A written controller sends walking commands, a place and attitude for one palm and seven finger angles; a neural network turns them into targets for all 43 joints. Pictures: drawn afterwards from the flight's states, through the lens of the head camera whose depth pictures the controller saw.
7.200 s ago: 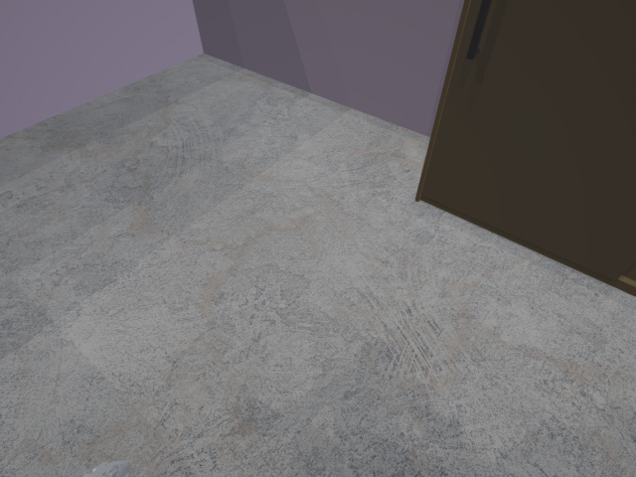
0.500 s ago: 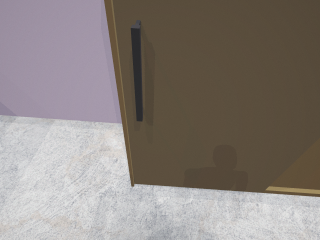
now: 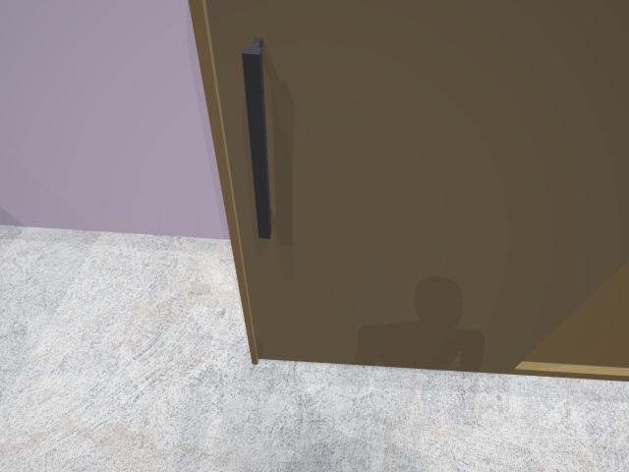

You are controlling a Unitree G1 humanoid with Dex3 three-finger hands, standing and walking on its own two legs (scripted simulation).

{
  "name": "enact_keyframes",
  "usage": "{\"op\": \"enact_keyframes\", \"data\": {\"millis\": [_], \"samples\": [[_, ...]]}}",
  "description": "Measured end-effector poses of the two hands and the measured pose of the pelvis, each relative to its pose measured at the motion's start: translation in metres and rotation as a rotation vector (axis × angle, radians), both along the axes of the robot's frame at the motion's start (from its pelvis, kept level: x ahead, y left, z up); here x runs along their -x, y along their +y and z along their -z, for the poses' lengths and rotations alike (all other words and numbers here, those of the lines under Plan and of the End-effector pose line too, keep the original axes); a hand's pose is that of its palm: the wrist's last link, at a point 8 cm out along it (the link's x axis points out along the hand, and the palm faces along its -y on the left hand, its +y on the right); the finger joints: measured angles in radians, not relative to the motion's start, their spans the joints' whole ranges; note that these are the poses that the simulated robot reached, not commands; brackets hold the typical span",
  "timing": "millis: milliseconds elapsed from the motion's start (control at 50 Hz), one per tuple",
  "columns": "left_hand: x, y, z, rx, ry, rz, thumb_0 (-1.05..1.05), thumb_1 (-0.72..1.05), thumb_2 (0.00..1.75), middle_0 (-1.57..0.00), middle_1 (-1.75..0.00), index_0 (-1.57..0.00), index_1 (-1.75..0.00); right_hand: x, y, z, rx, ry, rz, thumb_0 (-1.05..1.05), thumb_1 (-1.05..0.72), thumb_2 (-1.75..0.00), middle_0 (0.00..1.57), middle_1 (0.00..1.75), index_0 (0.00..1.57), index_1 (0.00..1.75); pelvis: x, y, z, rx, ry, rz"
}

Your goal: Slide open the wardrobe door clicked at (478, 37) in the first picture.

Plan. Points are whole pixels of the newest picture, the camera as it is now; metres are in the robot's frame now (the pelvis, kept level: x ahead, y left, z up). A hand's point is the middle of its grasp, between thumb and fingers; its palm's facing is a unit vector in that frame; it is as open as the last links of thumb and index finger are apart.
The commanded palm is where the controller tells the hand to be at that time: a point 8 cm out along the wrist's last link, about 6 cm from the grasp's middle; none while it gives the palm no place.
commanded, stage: look again from close up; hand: left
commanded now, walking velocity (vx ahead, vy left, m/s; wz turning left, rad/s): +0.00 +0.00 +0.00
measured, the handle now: (261, 153) +0.55 +0.12 +0.11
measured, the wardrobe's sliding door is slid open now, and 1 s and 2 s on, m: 0.00 0.00 0.00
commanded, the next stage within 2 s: shuffle to correct the standing spot in 1.46 s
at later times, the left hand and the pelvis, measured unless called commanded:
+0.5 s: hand out of the picture +0.01 +0.19 -0.17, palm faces +0.00 -0.98 -0.21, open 7.4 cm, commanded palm none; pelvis +0.01 +0.00 +0.00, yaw +0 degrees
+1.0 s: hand out of the picture +0.00 +0.18 -0.18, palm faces +0.00 -0.98 -0.19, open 7.4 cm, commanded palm none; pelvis +0.01 +0.00 +0.00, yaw -1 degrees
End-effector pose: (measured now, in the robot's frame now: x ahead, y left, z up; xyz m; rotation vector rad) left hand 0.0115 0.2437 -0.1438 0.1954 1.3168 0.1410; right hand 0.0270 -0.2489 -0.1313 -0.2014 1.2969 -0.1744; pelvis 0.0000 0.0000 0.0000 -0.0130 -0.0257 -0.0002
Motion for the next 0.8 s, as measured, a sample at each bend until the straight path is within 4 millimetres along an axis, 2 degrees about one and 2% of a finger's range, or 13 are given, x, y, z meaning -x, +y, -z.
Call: {"op": "enact_keyframes", "data": {"millis": [260,460,800], "samples": [[-0.008,-0.003,-0.002,-0.002,-0.003,0.001,0.01,0.91,0.90,-0.20,-0.30,-0.20,-0.30,-0.008,0.003,0.001,-0.015,-0.005,0.004,0.01,-0.91,-0.90,0.20,0.30,0.21,0.30,-0.006,-0.002,-0.001,-0.002,-0.004,0.005],[-0.001,-0.007,0.000,0.008,0.024,-0.009,0.01,0.91,0.90,-0.20,-0.30,-0.20,-0.30,-0.011,0.005,0.001,-0.017,-0.001,0.003,0.01,-0.91,-0.90,0.20,0.30,0.20,0.30,-0.009,-0.002,-0.002,-0.003,-0.005,0.007],[0.011,-0.014,0.001,0.024,0.057,-0.025,0.01,0.91,0.90,-0.20,-0.30,-0.20,-0.30,-0.002,0.012,0.003,-0.030,0.025,0.015,0.01,-0.91,-0.90,0.20,0.30,0.20,0.30,-0.012,-0.002,-0.003,-0.004,-0.006,0.008]]}}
